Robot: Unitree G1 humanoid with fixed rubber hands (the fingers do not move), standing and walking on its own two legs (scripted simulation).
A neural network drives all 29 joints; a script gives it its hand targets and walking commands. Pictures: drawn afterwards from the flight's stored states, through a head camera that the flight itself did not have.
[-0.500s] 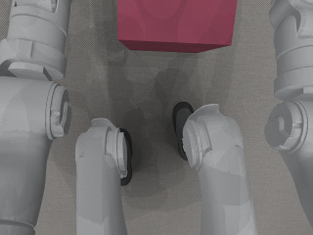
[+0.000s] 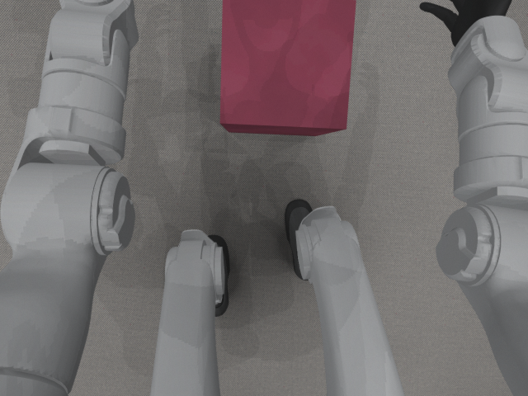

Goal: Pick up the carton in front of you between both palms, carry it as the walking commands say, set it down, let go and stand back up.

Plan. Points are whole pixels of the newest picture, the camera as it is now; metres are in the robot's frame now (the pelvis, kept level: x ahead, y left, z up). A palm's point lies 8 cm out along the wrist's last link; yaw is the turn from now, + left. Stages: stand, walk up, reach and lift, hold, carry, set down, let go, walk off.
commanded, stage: set down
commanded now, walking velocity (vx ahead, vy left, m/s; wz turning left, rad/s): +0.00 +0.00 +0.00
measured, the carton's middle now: (279, 79) +0.53 -0.10 -0.40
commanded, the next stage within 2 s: let go in 0.30 s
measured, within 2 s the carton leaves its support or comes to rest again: neither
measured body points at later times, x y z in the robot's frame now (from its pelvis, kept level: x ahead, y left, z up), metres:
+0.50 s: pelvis +0.03 -0.01 +0.13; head +0.34 -0.03 +0.46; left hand +0.58 +0.11 +0.02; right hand +0.49 -0.29 +0.02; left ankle +0.06 +0.11 -0.49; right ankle +0.12 -0.12 -0.49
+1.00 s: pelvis +0.08 -0.02 +0.23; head +0.24 -0.03 +0.65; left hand +0.40 +0.16 +0.12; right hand +0.32 -0.28 +0.13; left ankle +0.06 +0.11 -0.49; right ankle +0.12 -0.12 -0.49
